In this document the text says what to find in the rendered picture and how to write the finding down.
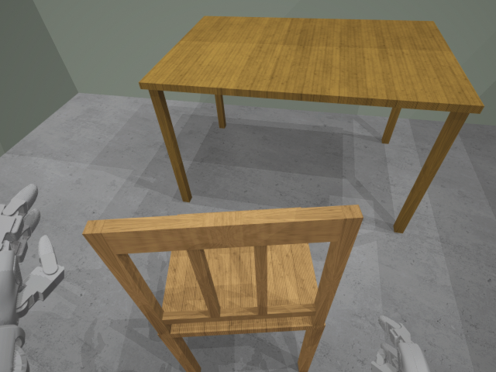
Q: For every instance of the robot right hand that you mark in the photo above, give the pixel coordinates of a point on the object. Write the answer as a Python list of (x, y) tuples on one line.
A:
[(408, 357)]

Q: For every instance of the chair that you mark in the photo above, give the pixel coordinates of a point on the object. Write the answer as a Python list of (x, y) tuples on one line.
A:
[(233, 272)]

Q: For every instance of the left robot forearm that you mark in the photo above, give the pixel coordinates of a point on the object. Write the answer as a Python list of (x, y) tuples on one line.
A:
[(12, 357)]

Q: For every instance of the robot left hand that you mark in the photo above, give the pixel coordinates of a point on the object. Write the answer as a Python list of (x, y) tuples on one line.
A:
[(16, 227)]

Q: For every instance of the table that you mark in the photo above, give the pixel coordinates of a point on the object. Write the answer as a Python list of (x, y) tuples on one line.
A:
[(400, 64)]

